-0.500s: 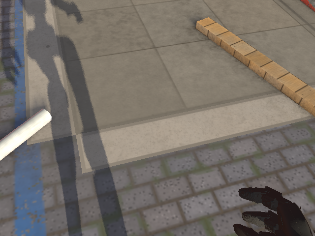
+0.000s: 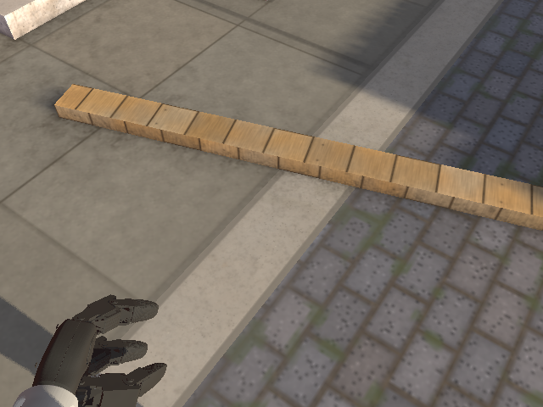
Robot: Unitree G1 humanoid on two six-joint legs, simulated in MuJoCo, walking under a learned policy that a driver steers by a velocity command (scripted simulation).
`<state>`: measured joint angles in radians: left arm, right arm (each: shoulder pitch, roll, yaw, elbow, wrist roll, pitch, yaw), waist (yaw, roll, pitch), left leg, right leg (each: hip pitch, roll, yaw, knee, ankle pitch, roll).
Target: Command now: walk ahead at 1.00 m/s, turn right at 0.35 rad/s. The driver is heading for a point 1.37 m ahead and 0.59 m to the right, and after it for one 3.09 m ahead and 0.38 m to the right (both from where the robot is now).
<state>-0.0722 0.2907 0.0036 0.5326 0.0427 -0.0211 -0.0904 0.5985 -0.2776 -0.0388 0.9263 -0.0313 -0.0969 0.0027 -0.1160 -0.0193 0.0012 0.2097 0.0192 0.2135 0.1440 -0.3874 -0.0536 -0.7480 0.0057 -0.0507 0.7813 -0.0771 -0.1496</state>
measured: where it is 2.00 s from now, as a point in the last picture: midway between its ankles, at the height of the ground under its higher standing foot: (418, 108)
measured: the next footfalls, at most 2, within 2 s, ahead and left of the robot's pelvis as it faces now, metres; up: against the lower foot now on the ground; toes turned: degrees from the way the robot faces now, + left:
right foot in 0.08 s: +0.24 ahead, -0.06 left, +0.00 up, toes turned -4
left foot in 0.50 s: +0.72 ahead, +0.11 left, +0.00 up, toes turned -10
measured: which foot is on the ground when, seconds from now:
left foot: down 0.00-0.08, up 0.10-0.48, down 0.50-0.94, up 0.96-1.00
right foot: up 0.00-0.06, down 0.08-0.48, up 0.50-0.94, down 0.96-1.00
